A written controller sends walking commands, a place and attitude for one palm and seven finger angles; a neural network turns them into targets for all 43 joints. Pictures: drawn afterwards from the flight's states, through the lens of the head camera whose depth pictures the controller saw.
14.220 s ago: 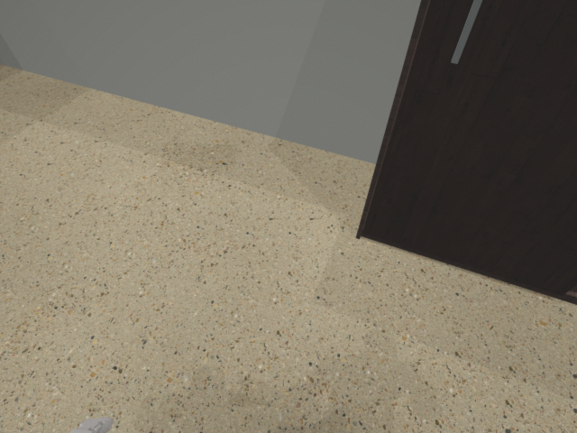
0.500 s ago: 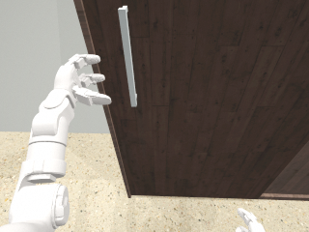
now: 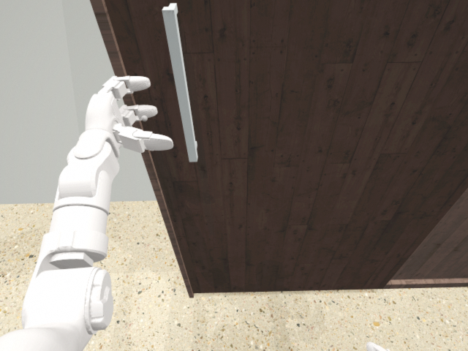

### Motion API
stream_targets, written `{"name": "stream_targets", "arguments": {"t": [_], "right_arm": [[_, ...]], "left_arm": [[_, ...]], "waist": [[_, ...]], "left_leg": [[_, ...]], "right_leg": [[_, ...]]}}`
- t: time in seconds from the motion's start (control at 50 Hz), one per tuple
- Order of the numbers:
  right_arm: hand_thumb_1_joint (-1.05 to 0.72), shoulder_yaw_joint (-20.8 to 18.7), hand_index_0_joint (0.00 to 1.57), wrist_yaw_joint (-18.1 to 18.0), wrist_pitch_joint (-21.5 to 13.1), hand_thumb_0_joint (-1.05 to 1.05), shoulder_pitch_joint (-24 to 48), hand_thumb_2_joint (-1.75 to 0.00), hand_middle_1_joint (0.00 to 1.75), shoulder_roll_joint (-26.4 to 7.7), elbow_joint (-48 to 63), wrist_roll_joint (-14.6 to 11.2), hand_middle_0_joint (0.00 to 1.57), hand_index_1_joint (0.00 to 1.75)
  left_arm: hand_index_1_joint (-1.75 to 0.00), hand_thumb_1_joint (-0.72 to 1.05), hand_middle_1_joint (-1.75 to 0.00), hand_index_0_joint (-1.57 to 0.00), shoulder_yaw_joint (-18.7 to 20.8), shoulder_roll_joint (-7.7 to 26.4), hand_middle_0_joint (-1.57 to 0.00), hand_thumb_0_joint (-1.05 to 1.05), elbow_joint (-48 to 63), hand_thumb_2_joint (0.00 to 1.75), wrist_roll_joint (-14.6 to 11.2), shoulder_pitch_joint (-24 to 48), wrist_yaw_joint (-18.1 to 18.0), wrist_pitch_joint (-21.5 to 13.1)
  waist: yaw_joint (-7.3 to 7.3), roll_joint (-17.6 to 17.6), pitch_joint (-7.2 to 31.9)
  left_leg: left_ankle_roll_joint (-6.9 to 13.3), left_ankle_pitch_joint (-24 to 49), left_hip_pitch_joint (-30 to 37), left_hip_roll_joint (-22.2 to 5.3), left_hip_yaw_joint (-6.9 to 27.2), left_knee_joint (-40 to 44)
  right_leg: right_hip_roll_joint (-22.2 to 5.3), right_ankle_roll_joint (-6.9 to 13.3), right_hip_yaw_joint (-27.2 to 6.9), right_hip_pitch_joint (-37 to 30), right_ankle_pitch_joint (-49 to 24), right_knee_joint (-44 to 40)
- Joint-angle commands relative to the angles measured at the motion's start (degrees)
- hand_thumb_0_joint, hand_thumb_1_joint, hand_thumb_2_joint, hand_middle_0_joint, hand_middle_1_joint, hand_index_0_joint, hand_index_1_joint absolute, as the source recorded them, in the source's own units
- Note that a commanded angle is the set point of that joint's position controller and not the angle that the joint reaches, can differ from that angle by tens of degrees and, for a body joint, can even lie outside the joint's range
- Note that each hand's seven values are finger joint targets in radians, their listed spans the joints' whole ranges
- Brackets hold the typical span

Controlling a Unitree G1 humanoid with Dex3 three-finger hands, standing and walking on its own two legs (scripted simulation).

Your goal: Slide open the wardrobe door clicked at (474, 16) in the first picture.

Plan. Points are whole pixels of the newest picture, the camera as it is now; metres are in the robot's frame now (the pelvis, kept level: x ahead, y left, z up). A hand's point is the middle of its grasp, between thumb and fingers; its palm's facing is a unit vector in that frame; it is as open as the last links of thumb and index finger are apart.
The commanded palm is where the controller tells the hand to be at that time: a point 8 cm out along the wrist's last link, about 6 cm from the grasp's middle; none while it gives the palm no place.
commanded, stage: move the hooked fingers beside the handle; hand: left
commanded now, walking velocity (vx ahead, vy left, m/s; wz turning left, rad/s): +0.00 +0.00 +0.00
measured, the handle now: (184, 94) +0.50 +0.11 +0.22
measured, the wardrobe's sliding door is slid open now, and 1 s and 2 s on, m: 0.00 0.00 0.00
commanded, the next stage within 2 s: feel for the door with the fingertips in 0.48 s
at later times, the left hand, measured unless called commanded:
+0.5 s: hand (145, 116) +0.42 +0.16 +0.22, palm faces +0.10 -0.99 +0.01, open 14.0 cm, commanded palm +0.40 +0.21 +0.22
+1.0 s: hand (172, 115) +0.43 +0.12 +0.22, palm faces +0.05 -1.00 +0.03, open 14.0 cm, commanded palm +0.40 +0.17 +0.22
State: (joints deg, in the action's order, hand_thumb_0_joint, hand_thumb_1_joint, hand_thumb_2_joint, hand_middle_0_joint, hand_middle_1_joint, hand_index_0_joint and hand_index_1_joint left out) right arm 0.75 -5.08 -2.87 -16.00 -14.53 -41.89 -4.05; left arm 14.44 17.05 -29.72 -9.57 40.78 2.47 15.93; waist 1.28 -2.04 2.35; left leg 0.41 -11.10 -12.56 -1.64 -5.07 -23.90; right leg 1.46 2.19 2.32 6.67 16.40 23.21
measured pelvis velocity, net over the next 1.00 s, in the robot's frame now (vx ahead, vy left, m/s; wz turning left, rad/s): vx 0.00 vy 0.00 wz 0.01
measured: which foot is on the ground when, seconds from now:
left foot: down 0.00-1.00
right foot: down 0.00-1.00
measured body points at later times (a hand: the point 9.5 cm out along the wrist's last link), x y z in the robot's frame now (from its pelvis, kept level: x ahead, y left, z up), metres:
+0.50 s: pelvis +0.00 -0.01 +0.00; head -0.02 -0.02 +0.45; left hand +0.41 +0.21 +0.22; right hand +0.14 -0.25 -0.10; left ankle +0.02 +0.12 -0.74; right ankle -0.04 -0.09 -0.74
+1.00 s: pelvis +0.00 +0.00 +0.00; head -0.01 -0.02 +0.45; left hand +0.42 +0.17 +0.22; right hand +0.13 -0.25 -0.11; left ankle +0.02 +0.12 -0.74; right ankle -0.04 -0.09 -0.74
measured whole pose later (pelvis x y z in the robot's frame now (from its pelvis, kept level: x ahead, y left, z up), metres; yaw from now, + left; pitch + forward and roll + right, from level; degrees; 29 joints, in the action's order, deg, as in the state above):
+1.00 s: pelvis +0.00 +0.00 +0.00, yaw +1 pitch +0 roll +0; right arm 1.1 -4.5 -2.9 -13.5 -13.7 -42.2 -3.5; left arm 10.2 11.2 -30.5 -9.5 44.2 -2.0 17.3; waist 1.1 -2.1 2.8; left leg 0.5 -11.0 -13.2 -1.4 -4.4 -24.2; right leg 1.3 2.1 2.8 7.0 16.4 23.3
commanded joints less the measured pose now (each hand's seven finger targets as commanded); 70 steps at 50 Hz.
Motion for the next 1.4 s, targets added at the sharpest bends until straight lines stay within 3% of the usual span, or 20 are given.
{"name": "stream_targets", "arguments": {"t": [0.0, 0.2, 0.3, 0.46, 0.52, 0.58, 0.62, 0.68, 0.7, 0.76, 0.82, 0.88, 0.92, 0.96, 1.02, 1.08, 1.18, 1.2, 1.26, 1.38], "right_arm": [[-0.9, -2.2, 0.2, -0.6, -2.9, 0.0, 7.4, -0.9, 0.3, -7.5, 8.3, -0.3, 0.2, 0.3], [-0.9, -1.4, 0.2, -1.0, -2.5, 0.0, 8.5, -0.9, 0.3, -7.1, 7.0, -0.1, 0.2, 0.3], [-0.9, -1.4, 0.2, -1.0, -2.2, 0.0, 8.0, -0.9, 0.3, -7.5, 6.8, 0.2, 0.2, 0.3], [-0.9, -1.5, 0.2, -0.8, -1.7, 0.0, 7.6, -0.9, 0.3, -7.7, 8.2, 0.0, 0.2, 0.3], [-0.9, -1.7, 0.2, -0.9, -2.0, 0.0, 7.7, -0.9, 0.3, -7.4, 8.5, -0.4, 0.2, 0.3], [-0.9, -1.7, 0.2, -1.2, -2.1, 0.0, 7.3, -0.9, 0.3, -7.9, 7.7, -0.4, 0.2, 0.3], [-0.9, -1.8, 0.2, -1.2, -2.6, 0.0, 7.1, -0.9, 0.3, -7.6, 7.3, -0.5, 0.2, 0.3], [-0.9, -2.1, 0.2, -1.0, -3.2, 0.0, 6.6, -0.9, 0.3, -7.6, 7.1, -0.3, 0.2, 0.3], [-0.9, -2.0, 0.2, -0.9, -3.4, 0.0, 6.8, -0.9, 0.3, -7.4, 6.9, -0.3, 0.2, 0.3], [-0.9, -2.1, 0.2, -0.6, -3.3, 0.0, 6.3, -0.9, 0.3, -7.9, 6.4, -0.1, 0.2, 0.3], [-0.9, -2.0, 0.2, -0.2, -3.1, 0.0, 6.6, -0.9, 0.3, -7.1, 6.6, 0.0, 0.2, 0.3], [-0.9, -2.0, 0.2, 0.0, -2.8, 0.0, 7.1, -0.9, 0.3, -7.3, 7.0, 0.3, 0.2, 0.3], [-0.9, -2.0, 0.2, 0.2, -2.7, 0.0, 7.5, -0.9, 0.3, -6.6, 7.3, 0.4, 0.2, 0.3], [-0.9, -1.9, 0.2, 0.0, -2.2, 0.0, 7.6, -0.9, 0.3, -7.2, 7.3, 0.7, 0.2, 0.3], [-0.9, -1.7, 0.2, -0.1, -1.7, 0.0, 7.9, -0.9, 0.3, -6.6, 7.1, 0.8, 0.2, 0.3], [-0.9, -1.6, 0.2, -0.3, -1.1, 0.0, 8.1, -0.9, 0.3, -6.9, 7.1, 0.8, 0.2, 0.3], [-0.9, -1.7, 0.2, -0.4, -1.4, 0.0, 7.7, -0.9, 0.3, -6.4, 6.7, 0.6, 0.2, 0.3], [-0.9, -1.6, 0.2, -0.5, -1.5, 0.0, 7.1, -0.9, 0.3, -6.4, 6.1, 0.6, 0.2, 0.3], [-0.9, -1.8, 0.2, -0.5, -1.7, 0.0, 6.2, -0.9, 0.3, -7.2, 5.6, 0.8, 0.2, 0.3], [-0.9, -2.2, 0.2, 0.1, -2.4, 0.0, 4.1, -0.9, 0.3, -7.2, 4.9, 1.0, 0.2, 0.3]], "left_arm": [[-1.2, -0.5, -1.2, -0.3, 0.0, 9.4, -0.3, 0.0, 17.2, 0.3, -0.8, 28.4, -0.1, -2.9], [-1.2, -0.5, -1.2, -0.3, -3.0, 7.0, -0.3, 0.0, 13.5, 0.3, -0.4, 33.2, -1.4, -1.5], [-1.2, -0.5, -1.2, -0.3, -0.1, 10.2, -0.3, 0.0, 8.4, 0.3, -0.4, 33.9, -1.6, -2.6], [-1.2, -0.5, -1.2, -0.3, 1.8, 12.8, -0.3, 0.0, 7.4, 0.3, -0.2, 30.0, -0.1, -4.5], [-1.2, -0.5, -1.2, -0.3, 0.4, 11.6, -0.3, 0.0, 10.5, 0.3, -0.7, 31.1, 0.9, -4.8], [-1.2, -0.5, -1.2, -0.3, 0.4, 12.2, -0.3, 0.0, 9.0, 0.3, -1.2, 32.2, 1.4, -4.2], [-1.2, -0.5, -1.2, -0.3, -2.1, 9.6, -0.3, 0.0, 10.2, 0.3, -1.2, 36.1, 1.3, -4.2], [-1.2, -0.5, -1.2, -0.3, -2.3, 9.2, -0.3, 0.0, 12.8, 0.3, -1.2, 37.3, 0.3, -5.0], [-1.2, -0.5, -1.2, -0.3, -3.2, 7.2, -0.3, 0.0, 12.2, 0.3, -1.4, 36.1, 0.1, -4.7], [-1.2, -0.5, -1.2, -0.3, -0.9, 8.6, -0.3, 0.0, 9.5, 0.3, -1.4, 32.6, -1.0, -4.1], [-1.2, -0.5, -1.2, -0.3, -2.9, 5.3, -0.3, 0.0, 10.0, 0.3, -0.5, 33.0, -2.6, -3.1], [-1.2, -0.5, -1.2, -0.3, -1.4, 6.4, -0.3, 0.0, 11.4, 0.3, -0.1, 32.7, -4.2, -2.8], [-1.2, -0.5, -1.2, -0.3, -3.2, 3.5, -0.3, 0.0, 13.3, 0.3, 0.2, 32.7, -5.1, -2.8], [-1.2, -0.5, -1.2, -0.3, 0.1, 6.9, -0.3, 0.0, 12.7, 0.3, 0.5, 30.5, -6.2, -2.6], [-1.2, -0.5, -1.2, -0.3, -1.6, 5.2, -0.3, 0.0, 12.3, 0.3, 1.2, 32.1, -6.5, -2.0], [-1.2, -0.5, -1.2, -0.3, -0.5, 7.2, -0.3, 0.0, 11.1, 0.3, 1.3, 33.4, -6.6, -1.7], [-1.2, -0.5, -1.2, -0.3, -4.9, 3.1, -0.3, 0.0, 10.1, 0.3, 1.1, 38.1, -5.3, -2.8], [-1.2, -0.5, -1.2, -0.3, -4.9, 2.8, -0.3, 0.0, 8.0, 0.3, 0.9, 38.9, -5.1, -2.7], [-1.2, -0.5, -1.2, -0.3, -3.2, 4.8, -0.3, 0.0, 4.0, 0.3, 0.4, 39.1, -4.7, -3.2], [-1.2, -0.5, -1.2, -0.3, -3.2, 5.6, -0.3, 0.0, 0.9, 0.3, 1.2, 44.4, -5.0, -6.2]], "waist": [[-0.84, 1.8, 16.5], [0.43, 1.2, 14.2], [0.12, 4.5, 14.8], [-0.96, 4.0, 15.3], [-0.47, 2.6, 16.3], [0.28, 4.6, 14.2], [1.2, 1.9, 14.4], [0.73, 0.1, 18.1], [0.65, -0.1, 18.1], [-0.34, 2.8, 17.5], [-0.24, 2.4, 16.8], [-0.83, 4.1, 17.2], [-0.8, 3.2, 17.9], [-1.7, 5.1, 17.6], [-0.79, 4.8, 15.7], [-0.7, 5.8, 14.7], [0.96, 1.7, 15.3], [1.37, 2.9, 14.4], [1.03, 5.0, 15.0], [1.73, 3.1, 17.7]], "left_leg": [[2.1, 16.7, 14.2, 1.0, 3.8, -0.4], [2.0, 13.4, 14.1, 1.3, 4.5, -0.4], [2.1, 12.6, 12.5, 1.5, 4.6, -0.2], [2.3, 13.4, 11.1, 1.7, 3.7, -0.4], [2.4, 13.9, 12.1, 1.7, 3.6, -0.8], [2.5, 11.9, 10.9, 1.6, 4.0, -0.5], [2.4, 11.3, 11.8, 1.7, 4.1, -0.9], [2.2, 13.6, 14.0, 1.6, 4.9, -1.2], [2.2, 14.4, 14.3, 1.6, 4.8, -1.5], [2.1, 14.6, 13.1, 1.5, 5.0, -1.0], [1.9, 14.8, 12.7, 1.5, 4.8, -0.7], [2.1, 15.5, 12.4, 1.3, 4.5, -0.4], [1.9, 16.5, 13.5, 1.3, 4.3, -0.5], [1.9, 17.0, 13.1, 1.2, 4.3, -0.2], [1.9, 15.8, 12.4, 1.1, 3.8, 0.1], [2.1, 14.5, 11.5, 1.3, 3.8, 0.3], [2.1, 14.1, 13.5, 1.5, 4.0, -0.5], [2.1, 13.8, 13.1, 1.5, 4.2, -0.7], [2.2, 13.0, 11.9, 1.8, 4.6, -0.6], [2.1, 13.8, 11.6, 1.9, 4.9, -1.2]], "right_leg": [[0.4, -1.8, -1.6, 2.2, -24.0, -2.4], [0.2, -1.6, -1.8, 5.0, -19.1, -3.3], [-0.2, -1.9, -2.1, 4.0, -19.7, -3.2], [-0.8, -2.7, -2.8, 1.4, -24.3, -2.6], [-0.6, -2.6, -2.9, 1.8, -25.2, -2.6], [-0.5, -2.9, -2.7, 3.2, -22.4, -3.2], [-0.3, -2.6, -2.8, 5.0, -20.4, -3.4], [0.1, -1.9, -2.2, 4.1, -20.5, -2.9], [0.2, -1.8, -2.2, 4.4, -21.5, -2.6], [0.4, -1.8, -1.7, 3.1, -21.5, -2.4], [0.5, -1.6, -1.4, 3.8, -21.1, -2.3], [0.2, -1.8, -1.7, 2.4, -22.4, -2.3], [0.5, -1.6, -1.6, 2.3, -23.0, -2.1], [0.5, -1.6, -1.5, 0.9, -23.4, -2.2], [0.2, -1.9, -1.8, 1.9, -23.3, -2.5], [0.0, -2.2, -2.2, 1.8, -22.6, -3.1], [0.1, -2.0, -2.3, 3.9, -21.6, -3.2], [0.2, -2.0, -2.2, 4.6, -21.4, -3.3], [0.0, -2.2, -2.3, 4.1, -21.1, -3.3], [-0.2, -2.0, -2.4, 4.1, -22.2, -2.3]]}}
